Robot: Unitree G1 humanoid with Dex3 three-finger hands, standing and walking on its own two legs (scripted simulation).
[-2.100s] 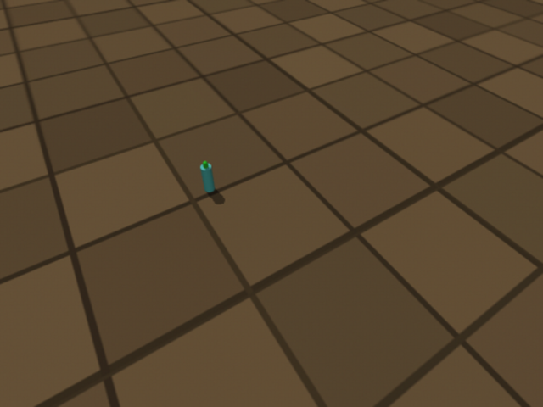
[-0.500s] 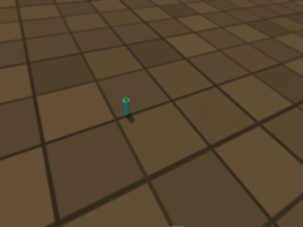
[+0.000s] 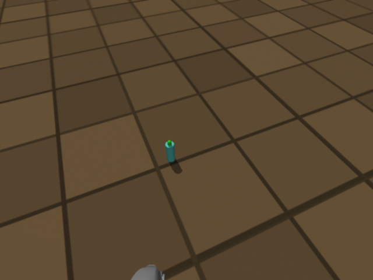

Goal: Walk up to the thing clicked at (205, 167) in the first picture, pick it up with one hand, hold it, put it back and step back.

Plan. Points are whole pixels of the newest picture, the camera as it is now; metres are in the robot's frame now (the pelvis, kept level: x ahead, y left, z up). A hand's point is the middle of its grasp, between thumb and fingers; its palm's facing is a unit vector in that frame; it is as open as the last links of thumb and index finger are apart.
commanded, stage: walk up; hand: left
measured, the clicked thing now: (170, 150) +0.93 +0.15 -0.68
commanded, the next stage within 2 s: none
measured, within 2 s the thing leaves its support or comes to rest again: neither
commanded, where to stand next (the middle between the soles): +0.56 -0.02 m, yaw +0 degrees
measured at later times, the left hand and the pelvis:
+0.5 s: hand (91, 221) +0.28 +0.28 -0.14, palm faces -0.10 -0.92 -0.37, open 7.4 cm; pelvis +0.21 +0.00 -0.01, yaw -1 degrees
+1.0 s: hand (107, 184) +0.41 +0.27 -0.16, palm faces -0.03 -0.93 -0.37, open 7.4 cm; pelvis +0.38 -0.01 -0.02, yaw +0 degrees
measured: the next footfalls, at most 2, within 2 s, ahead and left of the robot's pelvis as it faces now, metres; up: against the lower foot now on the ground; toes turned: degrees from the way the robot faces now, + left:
left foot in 0.12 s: +0.21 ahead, +0.14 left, +0.00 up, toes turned +5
right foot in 0.54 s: +0.36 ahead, -0.15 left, +0.00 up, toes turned -6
